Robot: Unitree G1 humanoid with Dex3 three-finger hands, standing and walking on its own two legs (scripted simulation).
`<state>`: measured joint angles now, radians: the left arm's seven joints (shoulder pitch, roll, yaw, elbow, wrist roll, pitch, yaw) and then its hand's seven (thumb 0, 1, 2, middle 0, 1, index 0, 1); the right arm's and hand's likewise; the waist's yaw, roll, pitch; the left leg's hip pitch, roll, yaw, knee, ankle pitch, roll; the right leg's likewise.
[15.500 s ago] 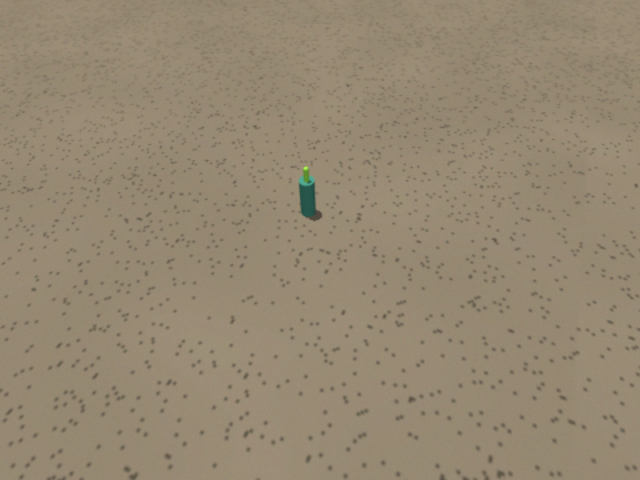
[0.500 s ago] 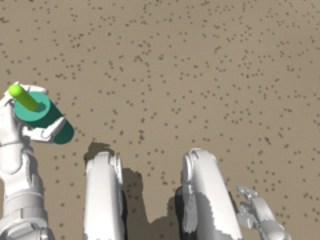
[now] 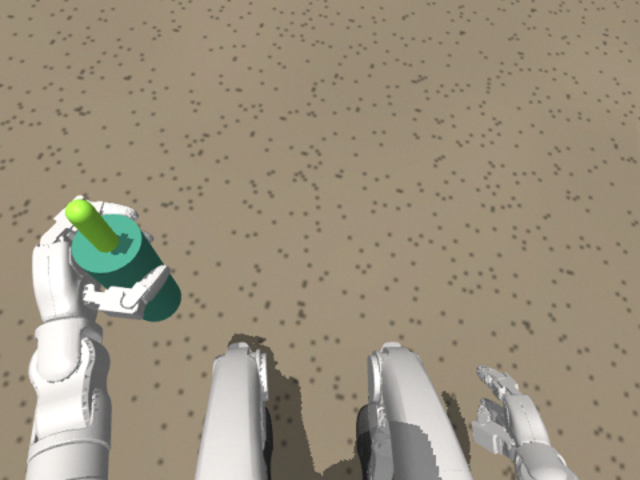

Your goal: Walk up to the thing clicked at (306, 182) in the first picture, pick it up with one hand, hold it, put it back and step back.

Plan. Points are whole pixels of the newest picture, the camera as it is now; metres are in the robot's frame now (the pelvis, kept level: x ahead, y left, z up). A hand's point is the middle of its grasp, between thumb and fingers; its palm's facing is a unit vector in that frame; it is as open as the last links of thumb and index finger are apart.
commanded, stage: lift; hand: left
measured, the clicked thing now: (126, 264) +0.36 +0.23 +0.00
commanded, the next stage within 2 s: hold in 1.32 s
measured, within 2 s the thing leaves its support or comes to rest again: neither
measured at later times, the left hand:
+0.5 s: hand (79, 201) +0.36 +0.22 +0.14, palm faces +0.21 -0.98 -0.03, open 9.4 cm
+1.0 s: hand (66, 155) +0.37 +0.20 +0.20, palm faces +0.22 -0.98 -0.01, open 9.4 cm
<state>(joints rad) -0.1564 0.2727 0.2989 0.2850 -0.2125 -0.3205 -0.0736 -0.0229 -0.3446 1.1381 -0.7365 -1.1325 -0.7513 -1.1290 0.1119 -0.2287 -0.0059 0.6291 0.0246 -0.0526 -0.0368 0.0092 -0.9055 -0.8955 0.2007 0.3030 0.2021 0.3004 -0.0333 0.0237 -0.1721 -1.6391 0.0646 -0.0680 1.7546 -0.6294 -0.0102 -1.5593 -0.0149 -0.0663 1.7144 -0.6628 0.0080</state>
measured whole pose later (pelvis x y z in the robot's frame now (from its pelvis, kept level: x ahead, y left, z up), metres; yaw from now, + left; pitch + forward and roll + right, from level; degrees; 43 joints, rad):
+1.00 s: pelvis +0.05 +0.00 +0.17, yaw +3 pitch +12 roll -2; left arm -0.08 0.19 0.16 0.37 -0.16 -0.34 0.01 -0.02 -0.36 1.14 -0.76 -1.11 -0.77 -1.10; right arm 0.21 -0.20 0.02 0.66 -0.01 -0.06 -0.05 0.01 -0.91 -0.89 0.20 0.30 0.20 0.30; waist -0.03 0.01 -0.07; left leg -0.80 0.05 -0.02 1.06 -0.47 -0.01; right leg -0.73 -0.02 -0.06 1.01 -0.49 0.01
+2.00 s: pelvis +0.05 +0.00 +0.20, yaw +3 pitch +6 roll -1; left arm -0.10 0.16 0.14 0.42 -0.15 -0.34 0.02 -0.02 -0.36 1.14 -0.76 -1.11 -0.77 -1.10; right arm 0.22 -0.20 0.01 0.68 -0.01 -0.04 -0.04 0.01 -0.90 -0.90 0.20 0.30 0.20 0.30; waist -0.03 0.01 -0.02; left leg -0.56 0.05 0.00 0.86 -0.39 -0.02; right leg -0.50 -0.02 -0.05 0.82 -0.41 0.01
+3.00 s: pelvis +0.05 +0.00 +0.20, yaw +3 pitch +5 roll -1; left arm -0.09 0.16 0.13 0.43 -0.15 -0.36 0.02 -0.02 -0.35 1.14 -0.75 -1.11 -0.77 -1.11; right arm 0.22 -0.20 0.00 0.69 -0.01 -0.05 -0.03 0.01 -0.90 -0.90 0.20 0.30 0.20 0.30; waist -0.02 0.01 -0.02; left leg -0.55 0.05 0.00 0.84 -0.38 -0.01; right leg -0.49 -0.02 -0.05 0.80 -0.40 0.01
